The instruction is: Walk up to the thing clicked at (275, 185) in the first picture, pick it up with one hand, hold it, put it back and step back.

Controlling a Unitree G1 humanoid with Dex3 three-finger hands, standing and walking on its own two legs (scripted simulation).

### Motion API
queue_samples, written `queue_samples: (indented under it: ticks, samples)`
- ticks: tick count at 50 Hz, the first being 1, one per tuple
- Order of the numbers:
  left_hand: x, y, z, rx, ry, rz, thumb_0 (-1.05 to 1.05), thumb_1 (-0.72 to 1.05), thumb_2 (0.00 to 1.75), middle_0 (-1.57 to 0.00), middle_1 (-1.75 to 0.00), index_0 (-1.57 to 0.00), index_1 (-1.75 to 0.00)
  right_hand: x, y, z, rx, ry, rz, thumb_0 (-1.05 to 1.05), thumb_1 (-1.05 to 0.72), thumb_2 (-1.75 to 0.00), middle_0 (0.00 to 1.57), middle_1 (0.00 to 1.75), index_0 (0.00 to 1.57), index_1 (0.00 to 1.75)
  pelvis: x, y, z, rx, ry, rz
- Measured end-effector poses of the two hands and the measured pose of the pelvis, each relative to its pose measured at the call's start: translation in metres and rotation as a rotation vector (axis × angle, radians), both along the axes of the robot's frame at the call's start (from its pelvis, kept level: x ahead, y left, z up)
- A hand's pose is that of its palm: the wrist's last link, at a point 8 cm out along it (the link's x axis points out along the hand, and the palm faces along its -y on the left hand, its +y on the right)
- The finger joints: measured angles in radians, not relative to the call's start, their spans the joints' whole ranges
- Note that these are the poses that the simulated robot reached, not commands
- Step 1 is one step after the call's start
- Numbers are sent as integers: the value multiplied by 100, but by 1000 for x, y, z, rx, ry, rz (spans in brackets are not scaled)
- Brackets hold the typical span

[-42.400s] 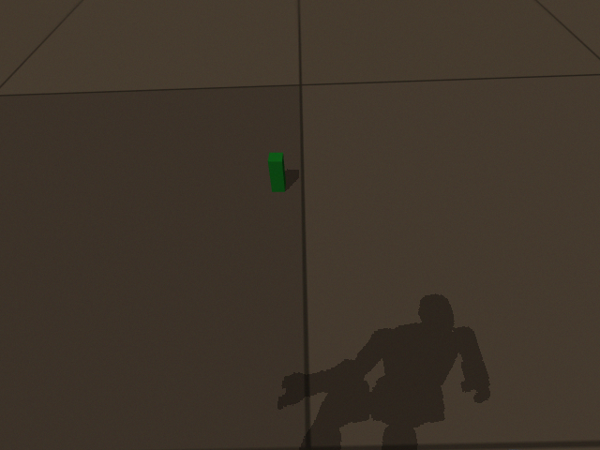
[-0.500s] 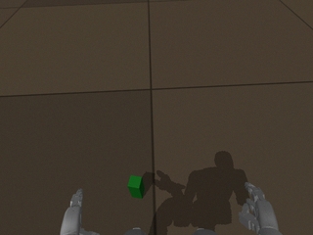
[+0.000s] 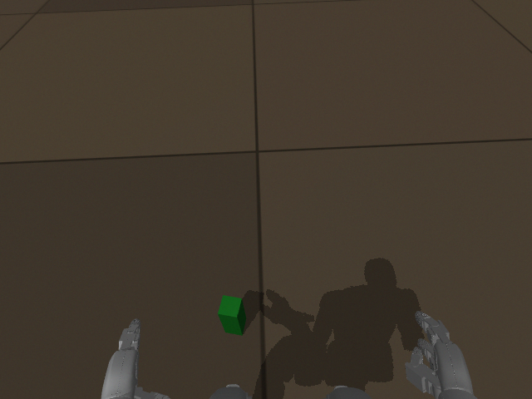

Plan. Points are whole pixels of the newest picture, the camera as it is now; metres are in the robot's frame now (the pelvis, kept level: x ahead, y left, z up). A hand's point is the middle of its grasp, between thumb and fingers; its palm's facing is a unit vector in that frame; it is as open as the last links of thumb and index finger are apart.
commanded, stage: home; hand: left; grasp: from the side
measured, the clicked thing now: (233, 316) +0.45 +0.16 -0.63
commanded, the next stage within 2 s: stand in 0.14 s
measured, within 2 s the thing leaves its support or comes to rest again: neither
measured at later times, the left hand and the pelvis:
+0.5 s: hand (163, 376) +0.17 +0.18 -0.06, palm faces +0.10 -0.95 -0.29, open 13.9 cm; pelvis +0.00 +0.00 +0.00, yaw +0 degrees
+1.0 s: hand out of the picture +0.09 +0.25 -0.11, palm faces +0.00 -0.93 -0.36, open 7.4 cm; pelvis +0.00 +0.01 +0.03, yaw +1 degrees
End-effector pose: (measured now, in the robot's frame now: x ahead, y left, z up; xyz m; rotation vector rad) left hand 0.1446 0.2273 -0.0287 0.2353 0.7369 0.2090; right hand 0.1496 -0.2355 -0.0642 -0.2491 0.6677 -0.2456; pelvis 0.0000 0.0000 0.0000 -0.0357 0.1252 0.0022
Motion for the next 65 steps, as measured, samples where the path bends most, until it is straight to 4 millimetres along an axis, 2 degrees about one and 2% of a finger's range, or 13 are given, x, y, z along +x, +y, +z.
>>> queue_samples:
  ticks: [14, 18, 23, 27, 31, 35, 40, 47, 55, 65]
  samples:
    - [0, 2, -1, -2, -1, 2, -1, -51, 8, -6, -7, -6, -7, 1, 2, 1, -6, 0, 2, 2, -90, -90, 21, 30, 20, 30, 1, 2, 0, -2, 2, 1]
    - [1, 3, 0, 0, -2, 0, -1, -44, 15, -10, -13, -10, -13, 3, 3, 1, -5, -1, 4, 2, -90, -90, 21, 30, 20, 30, 2, 3, 0, -2, 4, 0]
    - [3, 3, 0, 3, -4, -1, -1, -21, 38, -16, -22, -16, -22, 5, 4, 0, -2, -1, 5, 2, -90, -90, 21, 30, 20, 30, 4, 3, 0, -2, 6, -1]
    - [5, 2, -1, 4, 2, -2, -1, 4, 60, -18, -26, -18, -26, 7, 4, -1, 0, 2, 4, 1, -90, -90, 21, 30, 20, 30, 6, 2, 0, -1, 8, -2]
    - [6, 2, -1, 2, 0, 1, 0, 33, 75, -20, -28, -19, -28, 8, 3, -1, 0, 6, 4, 1, -90, -90, 21, 30, 20, 30, 7, 1, 0, 0, 8, -1]
    - [8, 13, -20, 43, 37, -89, 0, 59, 83, -20, -30, -20, -30, 3, -5, -14, -47, 174, 136, 1, -90, -90, 21, 30, 20, 30, 4, 0, 6, 21, -52, 3]
    - [-12, 38, -39, 48, 157, -79, 0, 78, 88, -21, -30, -20, -30, -14, -26, -16, -35, 306, 119, 1, -90, -90, 21, 30, 20, 30, 2, 1, 14, 34, -91, 5]
    - [-54, 65, -48, 60, 315, -11, 1, 88, 90, -21, -30, -20, -30, -45, -45, -11, -45, 410, 47, 1, -90, -90, 21, 30, 20, 30, 3, 5, 26, 33, -126, 8]
    - [-87, 72, -48, 43, 418, 39, 1, 90, 90, -20, -30, -20, -30, -70, -38, -10, -16, 498, 24, 1, -90, -90, 20, 30, 20, 30, 0, 10, 39, 30, -161, 16]
    - [-111, 71, -42, 23, 486, 60, 1, 91, 90, -21, -30, -20, -30, -84, -27, -8, 27, 538, 24, 1, -90, -90, 21, 30, 20, 30, -8, 11, 52, 35, -192, 20]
